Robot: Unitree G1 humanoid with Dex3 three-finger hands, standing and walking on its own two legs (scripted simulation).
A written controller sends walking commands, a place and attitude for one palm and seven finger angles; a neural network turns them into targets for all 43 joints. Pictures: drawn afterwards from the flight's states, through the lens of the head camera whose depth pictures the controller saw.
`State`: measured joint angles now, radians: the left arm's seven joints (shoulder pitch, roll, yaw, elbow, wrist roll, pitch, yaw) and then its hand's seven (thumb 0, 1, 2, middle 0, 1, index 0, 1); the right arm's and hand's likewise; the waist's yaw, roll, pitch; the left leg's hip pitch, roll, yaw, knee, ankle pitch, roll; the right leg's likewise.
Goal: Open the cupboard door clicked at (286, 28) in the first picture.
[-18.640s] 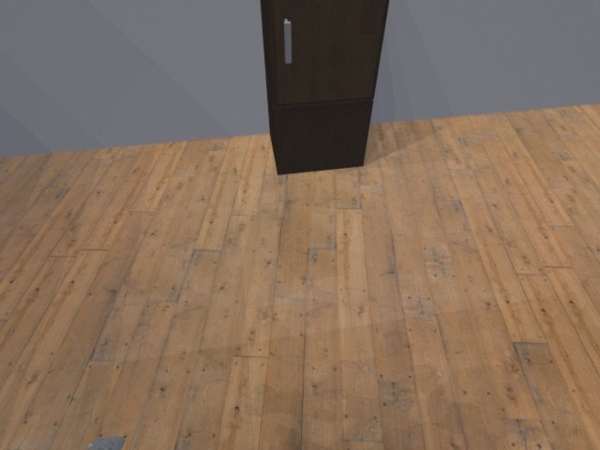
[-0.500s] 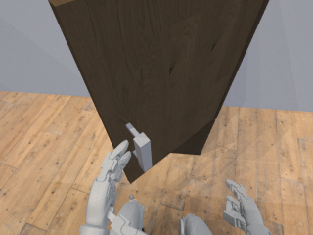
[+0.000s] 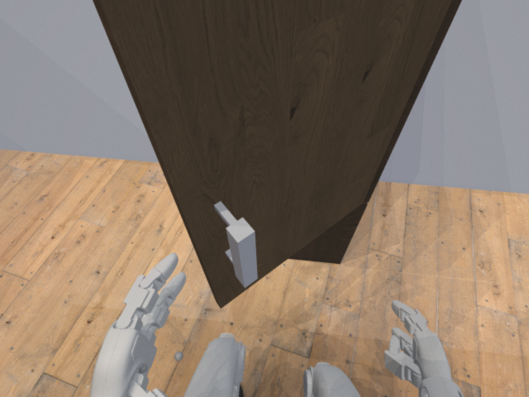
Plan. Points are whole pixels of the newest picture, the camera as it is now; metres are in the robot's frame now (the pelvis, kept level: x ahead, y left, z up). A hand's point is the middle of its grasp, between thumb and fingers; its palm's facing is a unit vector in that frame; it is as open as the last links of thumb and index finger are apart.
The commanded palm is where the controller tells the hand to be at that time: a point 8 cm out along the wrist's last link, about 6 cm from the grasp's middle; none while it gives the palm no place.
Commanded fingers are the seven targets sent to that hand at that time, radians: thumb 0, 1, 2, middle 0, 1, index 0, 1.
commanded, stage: draw the hand back to the body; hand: left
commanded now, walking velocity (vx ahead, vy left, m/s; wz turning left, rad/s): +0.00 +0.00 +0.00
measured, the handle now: (235, 245) +0.31 +0.07 +0.07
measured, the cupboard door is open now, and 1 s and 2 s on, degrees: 44 44 44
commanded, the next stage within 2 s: step back with the hand held close in 1.60 s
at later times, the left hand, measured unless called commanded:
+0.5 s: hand (99, 339) +0.17 +0.17 +0.15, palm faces -0.05 -1.00 -0.05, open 16.3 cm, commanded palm +0.14 +0.23 +0.17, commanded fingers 0.00 -0.32 0.38 -0.16 -0.30 -0.16 -0.30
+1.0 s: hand out of the picture +0.22 +0.26 +0.24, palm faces +0.34 -0.86 -0.38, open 11.8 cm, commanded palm +0.17 +0.30 +0.28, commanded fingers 0.00 0.55 0.75 -0.19 -0.30 -0.19 -0.30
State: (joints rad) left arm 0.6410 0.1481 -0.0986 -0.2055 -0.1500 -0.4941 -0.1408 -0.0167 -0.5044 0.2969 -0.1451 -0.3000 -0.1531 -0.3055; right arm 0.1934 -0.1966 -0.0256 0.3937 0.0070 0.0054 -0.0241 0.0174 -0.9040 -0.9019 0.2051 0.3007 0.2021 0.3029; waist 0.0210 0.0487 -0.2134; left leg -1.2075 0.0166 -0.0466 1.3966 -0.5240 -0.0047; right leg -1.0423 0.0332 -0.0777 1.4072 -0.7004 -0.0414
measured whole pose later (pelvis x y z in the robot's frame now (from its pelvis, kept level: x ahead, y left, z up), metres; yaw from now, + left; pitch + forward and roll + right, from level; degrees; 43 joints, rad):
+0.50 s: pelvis +0.01 +0.01 +0.06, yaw +1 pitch +11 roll -3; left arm 0.70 0.25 0.04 -0.37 -0.25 -0.33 -0.19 -0.02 -0.49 0.30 -0.15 -0.30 -0.15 -0.30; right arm 0.27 -0.21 0.00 0.37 0.05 0.00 -0.07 0.02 -0.90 -0.90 0.21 0.30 0.20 0.30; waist 0.00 0.06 -0.18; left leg -0.90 0.01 -0.04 1.14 -0.45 0.02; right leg -0.73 0.03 -0.07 1.11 -0.59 -0.02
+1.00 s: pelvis +0.04 +0.03 +0.12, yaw +1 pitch +1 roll -1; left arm 0.61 0.34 0.18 -0.46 -0.06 0.00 0.15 -0.01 0.21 0.60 -0.18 -0.30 -0.18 -0.31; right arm 0.26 -0.21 0.08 0.48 0.03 -0.05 -0.11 0.02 -0.90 -0.90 0.21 0.30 0.20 0.30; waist 0.04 0.06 -0.10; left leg -0.40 -0.02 0.00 0.70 -0.31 0.04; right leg -0.24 0.00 -0.02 0.65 -0.42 0.01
